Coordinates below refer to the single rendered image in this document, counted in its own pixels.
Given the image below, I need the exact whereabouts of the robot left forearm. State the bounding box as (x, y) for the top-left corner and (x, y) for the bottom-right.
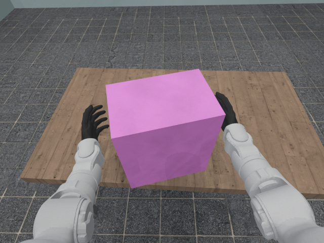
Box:
(33, 138), (105, 239)

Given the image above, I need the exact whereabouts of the carton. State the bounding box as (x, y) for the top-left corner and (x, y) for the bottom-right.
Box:
(106, 69), (226, 188)

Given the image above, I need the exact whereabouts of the robot left hand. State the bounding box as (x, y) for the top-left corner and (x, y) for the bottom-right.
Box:
(81, 105), (109, 140)

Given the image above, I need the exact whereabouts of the robot right hand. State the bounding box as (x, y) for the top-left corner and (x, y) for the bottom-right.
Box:
(215, 92), (238, 131)

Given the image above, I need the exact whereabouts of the left robot upper arm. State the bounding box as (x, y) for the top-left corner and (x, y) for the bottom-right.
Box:
(20, 197), (94, 243)

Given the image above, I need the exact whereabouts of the robot right forearm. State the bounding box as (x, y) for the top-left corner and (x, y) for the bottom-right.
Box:
(223, 124), (316, 223)

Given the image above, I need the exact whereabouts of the table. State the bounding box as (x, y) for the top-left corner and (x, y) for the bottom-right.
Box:
(20, 68), (324, 226)

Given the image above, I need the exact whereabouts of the right robot upper arm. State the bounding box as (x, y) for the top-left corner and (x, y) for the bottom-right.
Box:
(250, 185), (324, 243)

